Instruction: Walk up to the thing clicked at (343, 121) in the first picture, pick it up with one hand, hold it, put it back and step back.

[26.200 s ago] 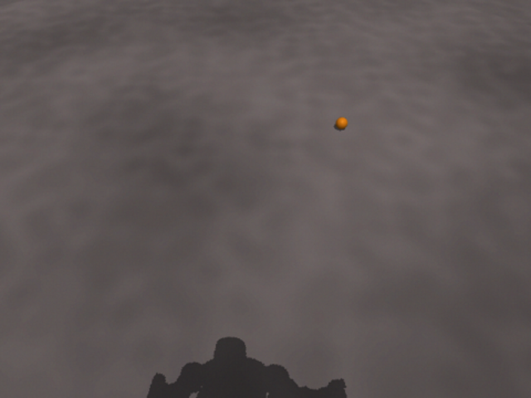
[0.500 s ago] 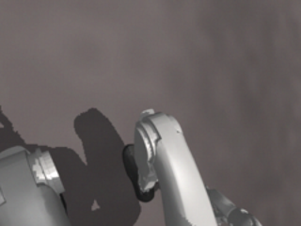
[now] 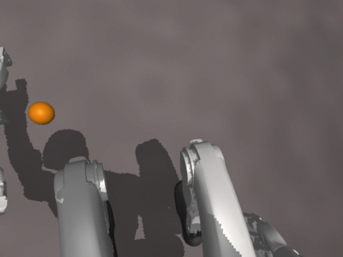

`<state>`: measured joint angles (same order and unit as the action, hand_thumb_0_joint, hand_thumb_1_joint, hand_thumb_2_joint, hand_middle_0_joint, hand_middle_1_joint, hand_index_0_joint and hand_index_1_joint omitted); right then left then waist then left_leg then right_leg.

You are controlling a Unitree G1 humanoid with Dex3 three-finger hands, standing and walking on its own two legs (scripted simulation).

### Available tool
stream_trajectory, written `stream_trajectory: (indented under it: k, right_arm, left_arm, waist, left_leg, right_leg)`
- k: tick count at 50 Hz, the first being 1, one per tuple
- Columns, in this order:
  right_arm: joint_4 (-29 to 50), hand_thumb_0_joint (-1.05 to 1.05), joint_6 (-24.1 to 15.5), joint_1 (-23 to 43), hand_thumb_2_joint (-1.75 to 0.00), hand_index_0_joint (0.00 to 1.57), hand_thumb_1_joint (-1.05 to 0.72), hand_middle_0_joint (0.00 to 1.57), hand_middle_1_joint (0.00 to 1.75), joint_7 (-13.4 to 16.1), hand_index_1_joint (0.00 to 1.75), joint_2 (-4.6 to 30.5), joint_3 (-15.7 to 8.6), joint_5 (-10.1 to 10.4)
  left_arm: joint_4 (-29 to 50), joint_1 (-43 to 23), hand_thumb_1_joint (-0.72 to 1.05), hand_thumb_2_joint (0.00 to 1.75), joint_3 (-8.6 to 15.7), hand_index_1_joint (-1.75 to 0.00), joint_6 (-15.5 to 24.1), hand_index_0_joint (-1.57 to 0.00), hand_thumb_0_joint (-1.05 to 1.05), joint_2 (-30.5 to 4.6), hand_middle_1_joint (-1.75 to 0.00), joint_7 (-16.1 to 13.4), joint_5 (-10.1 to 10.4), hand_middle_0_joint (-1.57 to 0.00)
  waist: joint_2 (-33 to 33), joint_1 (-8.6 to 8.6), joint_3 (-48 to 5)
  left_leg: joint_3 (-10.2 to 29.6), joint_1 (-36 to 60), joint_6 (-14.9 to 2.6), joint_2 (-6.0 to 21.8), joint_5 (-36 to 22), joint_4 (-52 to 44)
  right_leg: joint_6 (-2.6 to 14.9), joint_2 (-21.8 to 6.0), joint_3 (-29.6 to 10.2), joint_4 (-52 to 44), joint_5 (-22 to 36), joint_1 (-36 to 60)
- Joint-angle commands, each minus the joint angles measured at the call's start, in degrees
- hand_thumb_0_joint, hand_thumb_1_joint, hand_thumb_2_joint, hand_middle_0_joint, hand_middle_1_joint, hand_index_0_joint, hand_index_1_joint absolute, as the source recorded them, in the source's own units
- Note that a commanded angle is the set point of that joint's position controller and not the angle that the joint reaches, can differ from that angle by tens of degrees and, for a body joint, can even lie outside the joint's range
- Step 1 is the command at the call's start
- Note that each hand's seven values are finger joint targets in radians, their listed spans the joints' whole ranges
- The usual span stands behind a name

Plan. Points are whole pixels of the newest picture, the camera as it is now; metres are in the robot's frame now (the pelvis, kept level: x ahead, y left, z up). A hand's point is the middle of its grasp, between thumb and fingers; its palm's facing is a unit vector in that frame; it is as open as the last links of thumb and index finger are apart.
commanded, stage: withdraw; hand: left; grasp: from above
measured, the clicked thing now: (41, 113) +0.48 +0.31 -0.31
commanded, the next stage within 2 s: home in 0.32 s
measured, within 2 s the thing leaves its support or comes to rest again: neither
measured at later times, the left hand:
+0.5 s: hand (19, 106) +0.46 +0.32 -0.18, palm faces -0.43 -0.06 -0.90, open 13.7 cm
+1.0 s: hand out of the picture +0.37 +0.29 -0.02, palm faces -0.27 -0.61 -0.74, open 8.4 cm
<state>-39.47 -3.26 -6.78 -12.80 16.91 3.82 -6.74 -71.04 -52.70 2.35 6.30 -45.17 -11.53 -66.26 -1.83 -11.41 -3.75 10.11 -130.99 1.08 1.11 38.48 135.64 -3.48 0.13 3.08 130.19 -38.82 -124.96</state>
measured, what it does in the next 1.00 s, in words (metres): rises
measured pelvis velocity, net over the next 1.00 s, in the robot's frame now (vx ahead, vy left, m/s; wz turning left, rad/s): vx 0.01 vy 0.00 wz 0.06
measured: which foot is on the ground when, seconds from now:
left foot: down 0.00-1.00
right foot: down 0.00-1.00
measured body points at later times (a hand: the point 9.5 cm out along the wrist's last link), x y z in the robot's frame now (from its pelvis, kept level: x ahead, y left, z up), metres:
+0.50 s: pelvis -0.01 +0.00 -0.02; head +0.23 +0.09 +0.35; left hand +0.48 +0.32 -0.13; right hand +0.03 -0.28 -0.10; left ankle +0.08 +0.13 -0.31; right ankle +0.11 -0.14 -0.31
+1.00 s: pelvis +0.01 +0.00 +0.10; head +0.20 +0.05 +0.50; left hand +0.38 +0.32 +0.03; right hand +0.16 -0.26 -0.02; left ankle +0.08 +0.13 -0.31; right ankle +0.10 -0.14 -0.31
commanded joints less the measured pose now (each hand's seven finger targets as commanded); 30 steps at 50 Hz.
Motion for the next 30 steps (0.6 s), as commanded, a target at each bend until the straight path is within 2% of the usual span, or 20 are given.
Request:
stream_trajectory:
  k: [1,4,5,7,9,12,13,14,15,17,18,20,21,22,23,24,25,26,28,30]
  right_arm:
    - [2.25,0.0,2.37,-12.48,-0.9,0.2,-0.91,0.2,0.3,3.56,0.3,14.05,-5.2,1.39]
    - [2.89,0.0,3.14,-11.93,-0.9,0.2,-0.9,0.2,0.3,5.08,0.3,13.51,-4.14,1.45]
    - [2.98,0.0,3.27,-12.12,-0.9,0.2,-0.9,0.2,0.3,5.45,0.3,13.52,-3.93,1.39]
    - [3.05,0.0,3.41,-11.89,-0.9,0.2,-0.9,0.2,0.3,6.17,0.3,13.26,-3.25,1.31]
    - [2.84,0.0,3.48,-11.87,-0.9,0.2,-0.9,0.2,0.3,6.56,0.3,13.08,-2.6,0.99]
    - [2.36,0.0,3.66,-11.85,-0.9,0.2,-0.9,0.2,0.3,6.97,0.3,13.93,-1.81,0.27]
    - [2.02,0.0,3.63,-12.51,-0.9,0.2,-0.9,0.2,0.3,7.05,0.3,14.08,-1.62,-0.11]
    - [1.81,0.0,3.67,-12.2,-0.9,0.2,-0.9,0.2,0.3,7.02,0.3,14.26,-1.38,-0.37]
    - [1.76,0.0,3.62,-12.41,-0.9,0.2,-0.9,0.2,0.3,7.02,0.3,14.65,-1.52,-0.75]
    - [1.61,0.0,3.27,-12.63,-0.9,0.2,-0.9,0.2,0.3,6.89,0.3,14.88,-1.19,-1.32]
    - [1.4,0.0,3.11,-12.66,-0.9,0.2,-0.9,0.2,0.3,6.83,0.3,15.18,-0.95,-1.68]
    - [1.19,0.0,2.75,-13.13,-0.9,0.2,-0.9,0.2,0.3,6.57,0.3,15.46,-0.8,-2.27]
    - [1.49,0.0,2.64,-13.24,-0.89,0.2,-0.88,0.2,0.3,6.42,0.3,15.73,-1.01,-2.54]
    - [1.29,0.0,2.24,-13.39,-0.89,0.2,-0.88,0.2,0.3,6.31,0.3,15.73,-1.02,-2.84]
    - [1.43,0.0,1.93,-13.44,-0.89,0.2,-0.88,0.2,0.3,6.37,0.3,16.17,-1.5,-3.18]
    - [1.23,0.0,1.48,-13.49,-0.89,0.2,-0.9,0.2,0.3,6.24,0.3,15.91,-1.69,-3.3]
    - [1.27,0.0,1.17,-13.22,-0.89,0.2,-0.88,0.2,0.3,6.12,0.3,15.8,-1.95,-3.24]
    - [1.41,0.0,0.83,-13.52,-0.89,0.2,-0.88,0.2,0.3,6.02,0.3,16.12,-2.56,-3.09]
    - [1.33,0.0,0.2,-13.55,-0.9,0.2,-0.89,0.2,0.3,5.48,0.3,15.63,-3.46,-2.52]
    - [1.03,0.0,-0.38,-14.61,-0.9,0.2,-0.89,0.2,0.3,4.98,0.3,15.5,-4.72,-1.75]
  left_arm:
    - [6.95,-16.38,-0.53,1.02,0.93,-1.02,2.17,-0.07,0.0,-12.48,-1.01,3.8,1.25,-0.08]
    - [6.26,-16.86,-0.53,1.02,1.59,-1.02,4.44,-0.07,0.0,-14.51,-1.01,4.46,1.1,-0.08]
    - [5.08,-17.28,-0.53,1.02,1.44,-1.01,5.27,-0.07,0.0,-14.15,-1.0,4.38,1.0,-0.08]
    - [5.09,-19.76,-0.54,1.02,1.5,-1.01,7.09,-0.07,0.0,-15.24,-1.0,3.81,0.3,-0.08]
    - [2.75,-19.33,-0.53,1.01,0.45,-1.01,8.38,-0.08,0.0,-14.19,-1.0,2.85,-0.53,-0.08]
    - [0.49,-21.18,-0.53,1.01,0.8,-1.01,10.14,-0.07,0.0,-15.48,-1.0,0.15,-2.04,-0.08]
    - [-0.14,-22.24,-0.53,1.01,0.82,-1.01,10.58,-0.07,0.0,-15.51,-1.0,-0.92,-2.62,-0.08]
    - [-1.25,-21.95,-0.53,1.01,1.37,-1.01,10.91,-0.08,0.0,-16.45,-1.0,-2.07,-3.48,-0.08]
    - [-0.26,-24.2,-0.52,1.0,1.83,-1.0,11.46,-0.08,0.0,-16.96,-1.0,-3.27,-4.12,-0.08]
    - [-2.44,-24.57,-0.51,0.99,1.77,-1.0,11.98,-0.09,0.0,-16.62,-1.0,-5.42,-5.29,-0.09]
    - [-2.52,-25.9,-0.52,0.99,3.13,-1.0,12.39,-0.09,0.0,-19.04,-1.0,-6.86,-6.31,-0.08]
    - [-2.66,-27.22,-0.51,0.98,6.21,-1.0,12.42,-0.09,0.0,-23.03,-1.0,-9.71,-7.96,-0.08]
    - [-3.04,-27.06,-0.43,0.94,7.44,-0.92,12.24,-0.17,0.0,-24.1,-0.92,-11.13,-8.46,-0.16]
    - [-3.66,-26.84,-0.35,0.97,7.98,-0.84,11.9,-0.23,0.0,-24.1,-0.84,-12.33,-8.76,-0.24]
    - [-2.5,-26.7,-0.27,1.0,8.77,-0.76,11.53,-0.24,0.0,-23.87,-0.76,-13.54,-8.67,-0.27]
    - [-3.5,-25.02,-0.35,0.92,8.61,-0.84,10.62,-0.18,0.0,-22.37,-0.84,-14.27,-8.58,-0.19]
    - [-0.92,-25.9,-0.27,0.92,8.95,-0.76,9.86,-0.22,0.0,-23.18,-0.76,-14.83,-8.2,-0.25]
    - [0.57,-24.36,-0.22,0.92,10.63,-0.69,8.81,-0.22,0.0,-24.03,-0.68,-15.37,-7.51,-0.25]
    - [2.12,-22.29,-0.18,0.86,9.95,-0.63,6.38,-0.21,0.0,-21.92,-0.61,-14.82,-4.77,-0.23]
    - [3.6,-19.85,-0.07,0.89,9.56,-0.62,4.23,-0.21,0.0,-20.01,-0.6,-13.09,-1.59,-0.24]
  waist:
    - [-7.39,-3.39,-30.41]
    - [-5.78,-2.52,-29.26]
    - [-4.57,-3.24,-29.14]
    - [-7.06,-3.06,-30.14]
    - [-8.94,-3.36,-29.94]
    - [-11.12,-3.74,-30.17]
    - [-10.93,-4.56,-30.58]
    - [-11.95,-3.79,-31.44]
    - [-13.21,-4.36,-32.75]
    - [-15.24,-4.9,-32.08]
    - [-16.35,-5.06,-33.0]
    - [-19.13,-4.01,-36.04]
    - [-20.33,-3.57,-36.98]
    - [-20.84,-4.14,-36.51]
    - [-21.58,-4.04,-37.45]
    - [-22.65,-4.18,-37.58]
    - [-24.33,-3.42,-40.02]
    - [-26.0,-2.6,-41.51]
    - [-25.6,-1.75,-44.3]
    - [-24.13,-1.13,-44.75]
  left_leg:
    - [-6.39,23.58,-3.08,-1.3,-3.7,-15.92]
    - [-7.32,21.91,-3.32,-1.65,-3.78,-15.91]
    - [-7.04,21.91,-3.38,-1.52,-3.7,-15.79]
    - [-7.14,23.0,-3.31,-1.44,-3.51,-16.16]
    - [-6.99,24.65,-3.01,-1.1,-3.91,-16.66]
    - [-6.68,25.38,-2.76,-1.0,-4.46,-15.84]
    - [-6.69,25.72,-2.74,-1.03,-5.02,-15.03]
    - [-6.6,26.58,-2.46,-0.94,-5.66,-15.11]
    - [-6.37,27.75,-2.28,-0.95,-6.14,-14.52]
    - [-6.26,28.59,-2.0,-0.91,-6.37,-14.04]
    - [-6.03,29.0,-1.86,-1.0,-6.92,-13.43]
    - [-6.24,30.64,-1.6,-1.13,-8.35,-12.81]
    - [-6.25,31.37,-1.49,-1.07,-8.52,-12.76]
    - [-6.36,31.31,-1.49,-1.15,-8.24,-12.53]
    - [-6.38,31.7,-1.44,-1.16,-8.21,-12.6]
    - [-6.41,32.43,-1.36,-1.2,-8.01,-12.87]
    - [-6.55,33.74,-1.32,-1.07,-8.28,-13.25]
    - [-6.7,34.59,-1.24,-1.2,-8.43,-13.65]
    - [-7.15,35.23,-1.42,-1.02,-8.36,-14.21]
    - [-7.24,34.83,-1.7,-0.95,-7.2,-15.43]
  right_leg:
    - [5.42,2.21,4.85,-17.12,6.52,18.6]
    - [5.31,1.8,3.99,-18.5,5.66,20.08]
    - [5.26,1.84,4.13,-18.48,5.63,19.75]
    - [5.14,1.67,3.97,-18.2,5.9,19.18]
    - [5.07,1.78,4.42,-17.27,6.87,18.58]
    - [5.24,1.76,4.97,-16.08,7.51,16.76]
    - [5.13,1.77,5.16,-15.73,8.08,16.8]
    - [5.35,1.85,5.42,-14.76,8.31,16.48]
    - [5.32,1.8,5.88,-14.04,8.8,15.34]
    - [5.29,1.81,6.45,-12.83,8.91,13.64]
    - [5.34,1.75,6.78,-12.09,9.35,13.46]
    - [5.49,1.67,6.84,-10.53,10.55,13.91]
    - [5.56,1.72,7.01,-10.05,10.6,13.47]
    - [5.5,1.68,7.19,-9.76,10.45,13.08]
    - [5.46,1.56,7.55,-9.59,10.44,12.38]
    - [5.54,1.49,7.56,-9.1,10.46,11.55]
    - [5.61,1.49,7.39,-9.13,10.86,11.68]
    - [5.64,1.16,7.23,-8.99,11.01,11.79]
    - [5.74,1.22,6.64,-9.81,11.18,12.73]
    - [5.69,1.24,6.17,-11.17,10.52,13.52]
